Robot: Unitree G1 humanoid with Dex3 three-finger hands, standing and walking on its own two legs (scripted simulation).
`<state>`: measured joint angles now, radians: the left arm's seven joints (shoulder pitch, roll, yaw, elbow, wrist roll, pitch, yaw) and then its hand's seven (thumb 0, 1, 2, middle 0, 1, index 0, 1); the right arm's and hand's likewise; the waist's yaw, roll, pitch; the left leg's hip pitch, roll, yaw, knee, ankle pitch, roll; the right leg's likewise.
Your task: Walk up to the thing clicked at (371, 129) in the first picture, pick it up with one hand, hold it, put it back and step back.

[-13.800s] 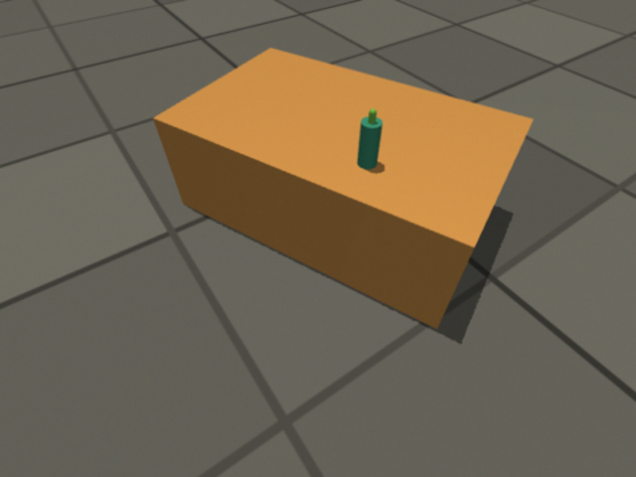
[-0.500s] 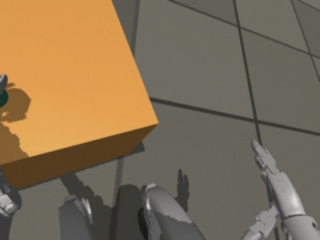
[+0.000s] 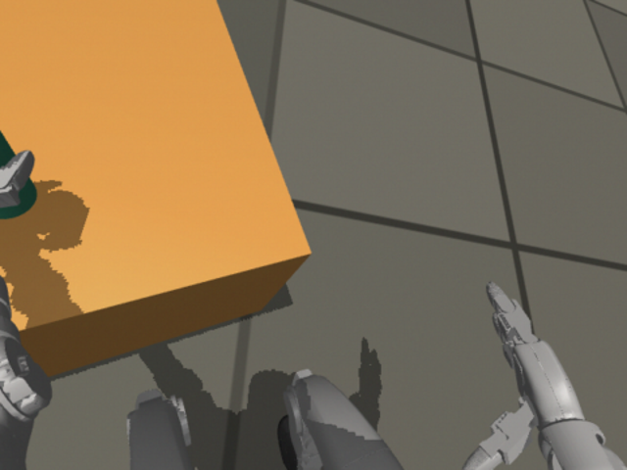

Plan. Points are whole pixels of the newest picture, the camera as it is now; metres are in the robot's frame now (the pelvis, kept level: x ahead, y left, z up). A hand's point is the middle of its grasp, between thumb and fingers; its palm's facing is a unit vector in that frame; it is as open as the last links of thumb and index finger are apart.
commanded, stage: settle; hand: left
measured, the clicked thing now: out of the picture +0.52 +0.28 -0.01
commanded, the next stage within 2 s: lift in 0.02 s
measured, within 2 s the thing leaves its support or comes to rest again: neither
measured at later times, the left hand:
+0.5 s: hand out of the picture +0.49 +0.27 +0.01, palm faces +0.37 -0.93 -0.03, open 8.9 cm
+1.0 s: hand out of the picture +0.40 +0.24 +0.08, palm faces +0.31 -0.95 -0.03, open 8.9 cm
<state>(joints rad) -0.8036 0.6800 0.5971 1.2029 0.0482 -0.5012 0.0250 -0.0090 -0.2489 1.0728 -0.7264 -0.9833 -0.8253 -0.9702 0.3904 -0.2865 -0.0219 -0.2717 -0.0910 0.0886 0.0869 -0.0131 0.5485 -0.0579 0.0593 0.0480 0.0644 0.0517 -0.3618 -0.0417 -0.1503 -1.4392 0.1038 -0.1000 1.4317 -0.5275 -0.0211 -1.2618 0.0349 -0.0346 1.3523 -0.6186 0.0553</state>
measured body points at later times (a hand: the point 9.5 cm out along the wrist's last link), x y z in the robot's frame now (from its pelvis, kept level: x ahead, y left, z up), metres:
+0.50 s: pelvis +0.01 +0.00 +0.03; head +0.15 +0.08 +0.44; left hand +0.46 +0.32 +0.02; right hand +0.18 -0.26 +0.07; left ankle +0.05 +0.13 -0.59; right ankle +0.01 -0.16 -0.59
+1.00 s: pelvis +0.01 +0.00 +0.07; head +0.10 +0.04 +0.51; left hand +0.38 +0.29 +0.09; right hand +0.19 -0.25 +0.07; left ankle +0.05 +0.13 -0.59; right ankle +0.01 -0.16 -0.59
